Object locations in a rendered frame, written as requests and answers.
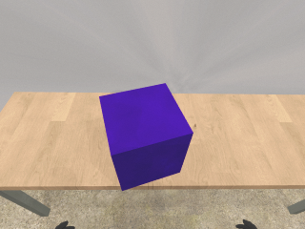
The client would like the robot right hand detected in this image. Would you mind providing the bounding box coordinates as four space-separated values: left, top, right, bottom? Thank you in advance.
235 219 257 229

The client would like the carton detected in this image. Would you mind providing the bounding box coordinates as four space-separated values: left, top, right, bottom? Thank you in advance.
99 83 193 191

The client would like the table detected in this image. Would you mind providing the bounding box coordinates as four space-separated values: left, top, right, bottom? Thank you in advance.
0 92 305 217

